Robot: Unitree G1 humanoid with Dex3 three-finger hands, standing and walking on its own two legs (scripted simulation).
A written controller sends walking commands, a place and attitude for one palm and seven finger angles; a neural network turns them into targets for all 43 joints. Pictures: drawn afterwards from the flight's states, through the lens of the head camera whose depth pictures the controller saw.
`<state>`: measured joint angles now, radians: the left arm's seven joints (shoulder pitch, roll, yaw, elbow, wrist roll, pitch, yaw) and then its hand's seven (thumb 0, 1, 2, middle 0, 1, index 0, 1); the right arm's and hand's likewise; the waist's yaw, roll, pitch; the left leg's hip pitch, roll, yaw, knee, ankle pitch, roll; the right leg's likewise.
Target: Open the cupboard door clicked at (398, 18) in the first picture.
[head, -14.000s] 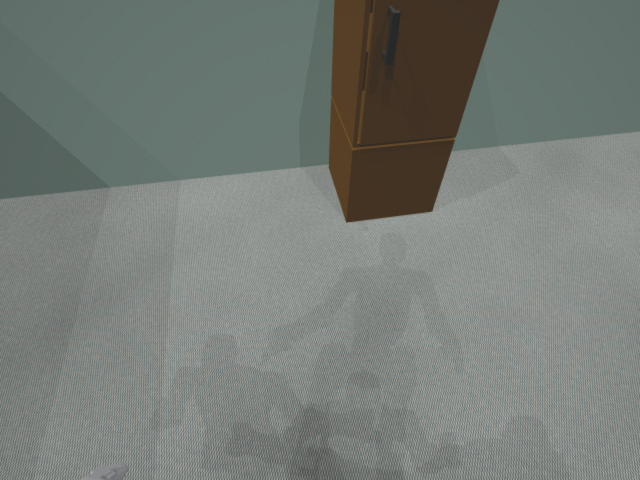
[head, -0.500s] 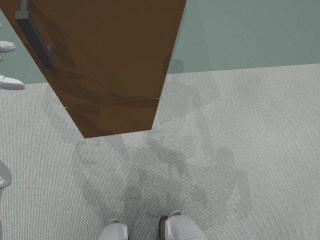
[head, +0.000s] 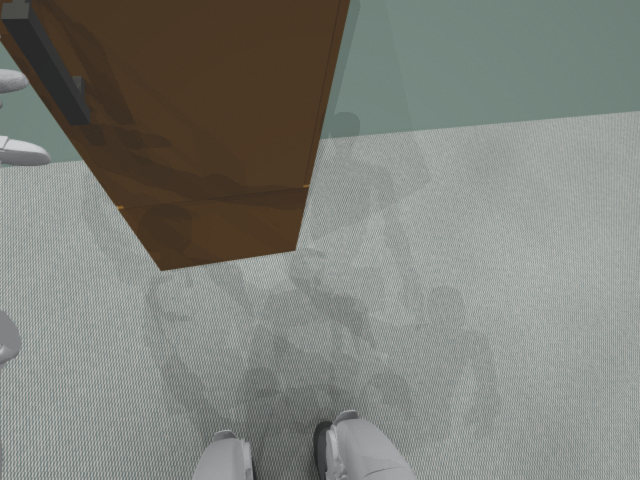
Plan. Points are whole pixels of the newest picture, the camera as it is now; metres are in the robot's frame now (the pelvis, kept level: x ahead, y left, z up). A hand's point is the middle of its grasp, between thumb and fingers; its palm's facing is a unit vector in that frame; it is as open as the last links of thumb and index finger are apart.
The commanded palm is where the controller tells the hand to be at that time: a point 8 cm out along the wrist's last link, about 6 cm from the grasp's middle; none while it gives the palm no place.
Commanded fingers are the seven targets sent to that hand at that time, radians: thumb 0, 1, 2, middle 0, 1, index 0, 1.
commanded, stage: slide the fingers in behind the handle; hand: left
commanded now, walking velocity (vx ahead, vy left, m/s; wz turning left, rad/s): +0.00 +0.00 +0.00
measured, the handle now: (53, 57) +0.58 +0.24 +0.09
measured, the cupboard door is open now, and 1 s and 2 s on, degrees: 0 0 0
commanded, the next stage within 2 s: close the thumb around the handle in 1.34 s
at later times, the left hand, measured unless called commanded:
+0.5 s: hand (28, 103) +0.52 +0.26 +0.10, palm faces +0.08 -1.00 -0.01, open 14.0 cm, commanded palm +0.49 +0.29 +0.09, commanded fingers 0.00 -0.50 0.30 -0.30 -1.20 -0.30 -1.20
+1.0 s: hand (75, 103) +0.52 +0.22 +0.09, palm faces +0.08 -1.00 -0.01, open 14.0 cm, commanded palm +0.50 +0.27 +0.09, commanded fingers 0.00 -0.50 0.30 -0.30 -1.20 -0.30 -1.20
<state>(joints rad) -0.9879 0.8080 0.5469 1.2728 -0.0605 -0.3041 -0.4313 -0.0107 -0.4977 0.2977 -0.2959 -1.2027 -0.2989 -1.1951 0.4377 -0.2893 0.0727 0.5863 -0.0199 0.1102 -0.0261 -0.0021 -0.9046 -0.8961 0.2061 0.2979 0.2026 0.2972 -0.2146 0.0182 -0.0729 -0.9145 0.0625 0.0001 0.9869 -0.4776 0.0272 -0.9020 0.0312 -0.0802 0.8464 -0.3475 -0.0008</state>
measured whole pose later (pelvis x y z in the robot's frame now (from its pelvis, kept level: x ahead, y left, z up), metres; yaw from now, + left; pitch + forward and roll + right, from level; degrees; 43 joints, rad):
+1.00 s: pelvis +0.00 -0.01 +0.00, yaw +1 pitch +22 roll -3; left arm -0.97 0.61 0.47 1.24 -0.05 -0.35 -0.26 -0.01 -0.50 0.30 -0.29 -1.20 -0.30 -1.19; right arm 0.42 -0.28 0.05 0.60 -0.03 0.08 0.00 0.00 -0.91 -0.90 0.21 0.30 0.20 0.30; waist -0.20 0.03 -0.08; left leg -0.87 0.05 0.01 0.97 -0.47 0.02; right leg -0.88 0.02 -0.07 0.86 -0.36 -0.01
